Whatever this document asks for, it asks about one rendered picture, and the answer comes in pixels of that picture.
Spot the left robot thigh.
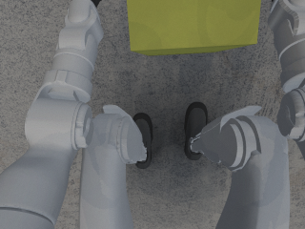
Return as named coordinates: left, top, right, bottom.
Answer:
left=78, top=114, right=137, bottom=229

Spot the right robot upper arm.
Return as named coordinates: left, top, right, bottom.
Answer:
left=276, top=87, right=305, bottom=161

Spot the right robot forearm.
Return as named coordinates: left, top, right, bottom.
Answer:
left=267, top=0, right=305, bottom=93

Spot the carton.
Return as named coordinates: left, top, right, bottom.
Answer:
left=127, top=0, right=261, bottom=56

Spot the left robot upper arm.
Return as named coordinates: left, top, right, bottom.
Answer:
left=0, top=97, right=94, bottom=229

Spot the left robot forearm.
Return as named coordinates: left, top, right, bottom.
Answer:
left=24, top=0, right=104, bottom=140

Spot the robot right shin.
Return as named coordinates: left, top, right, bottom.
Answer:
left=190, top=105, right=289, bottom=163

